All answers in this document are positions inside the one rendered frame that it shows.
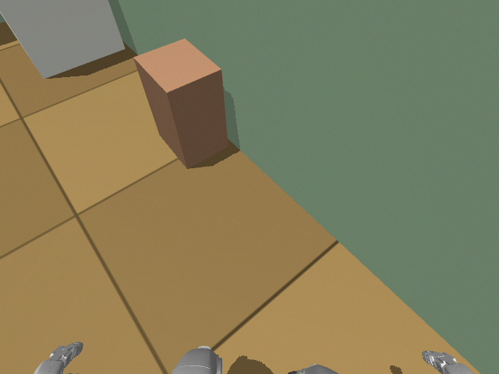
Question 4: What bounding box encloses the right robot hand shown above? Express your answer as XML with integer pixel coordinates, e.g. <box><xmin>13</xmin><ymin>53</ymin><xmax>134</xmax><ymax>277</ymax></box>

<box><xmin>422</xmin><ymin>351</ymin><xmax>473</xmax><ymax>374</ymax></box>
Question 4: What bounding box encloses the left robot hand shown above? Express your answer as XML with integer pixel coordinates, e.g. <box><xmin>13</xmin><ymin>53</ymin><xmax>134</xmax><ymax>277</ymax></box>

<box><xmin>34</xmin><ymin>342</ymin><xmax>83</xmax><ymax>374</ymax></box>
